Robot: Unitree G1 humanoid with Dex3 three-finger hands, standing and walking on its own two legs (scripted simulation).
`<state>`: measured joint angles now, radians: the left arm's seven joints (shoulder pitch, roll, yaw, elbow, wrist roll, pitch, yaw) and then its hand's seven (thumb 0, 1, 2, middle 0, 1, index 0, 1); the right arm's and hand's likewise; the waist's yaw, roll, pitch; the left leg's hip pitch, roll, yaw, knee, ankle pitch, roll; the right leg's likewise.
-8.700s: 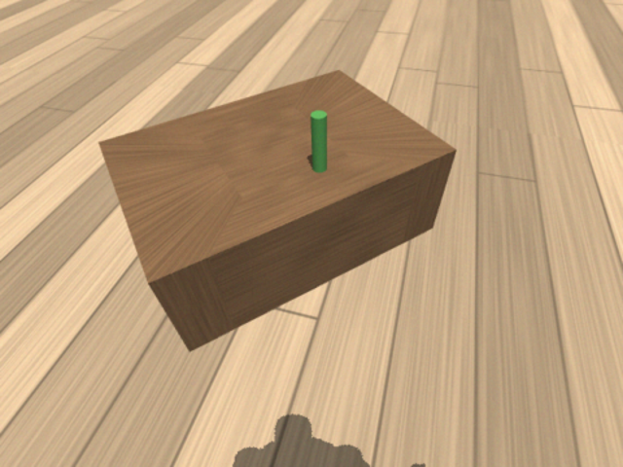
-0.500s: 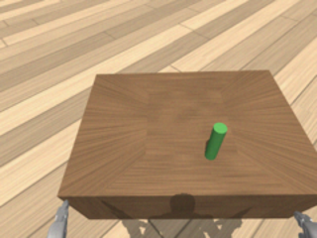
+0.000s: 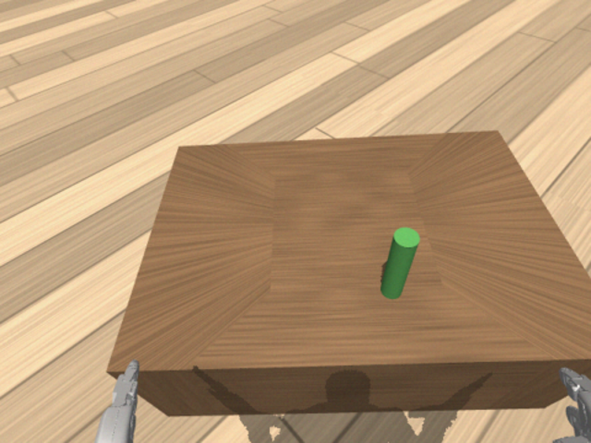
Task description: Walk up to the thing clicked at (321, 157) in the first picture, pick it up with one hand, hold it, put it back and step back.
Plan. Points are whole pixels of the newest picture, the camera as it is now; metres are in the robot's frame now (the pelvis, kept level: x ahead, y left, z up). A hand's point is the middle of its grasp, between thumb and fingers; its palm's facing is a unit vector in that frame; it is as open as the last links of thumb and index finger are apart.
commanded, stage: go down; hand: right
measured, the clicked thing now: (398, 266) +0.52 -0.18 -0.21
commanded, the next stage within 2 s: approach in 1.50 s
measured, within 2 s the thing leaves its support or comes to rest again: neither
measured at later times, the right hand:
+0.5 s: hand (561, 301) +0.32 -0.34 +0.00, palm faces +0.18 +0.97 -0.14, open 17.6 cm
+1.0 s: hand (563, 255) +0.38 -0.36 +0.02, palm faces +0.18 +0.98 -0.07, open 17.4 cm
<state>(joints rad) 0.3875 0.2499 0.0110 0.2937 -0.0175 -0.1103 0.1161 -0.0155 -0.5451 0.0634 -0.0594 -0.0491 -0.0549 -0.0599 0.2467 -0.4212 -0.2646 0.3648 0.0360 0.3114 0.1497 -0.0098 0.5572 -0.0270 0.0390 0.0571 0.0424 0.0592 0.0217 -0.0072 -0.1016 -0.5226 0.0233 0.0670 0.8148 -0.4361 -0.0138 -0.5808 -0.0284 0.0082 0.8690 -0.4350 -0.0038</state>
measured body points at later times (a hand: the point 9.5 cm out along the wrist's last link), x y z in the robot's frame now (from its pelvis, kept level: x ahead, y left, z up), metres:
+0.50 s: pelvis -0.02 +0.00 +0.00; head +0.04 -0.02 +0.44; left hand +0.12 +0.27 -0.05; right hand +0.30 -0.39 +0.01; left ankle -0.02 +0.13 -0.70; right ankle +0.00 -0.11 -0.70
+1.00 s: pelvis -0.02 +0.00 -0.01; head +0.07 -0.04 +0.43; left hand +0.12 +0.27 -0.05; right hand +0.36 -0.41 +0.03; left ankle -0.02 +0.13 -0.70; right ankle +0.00 -0.11 -0.70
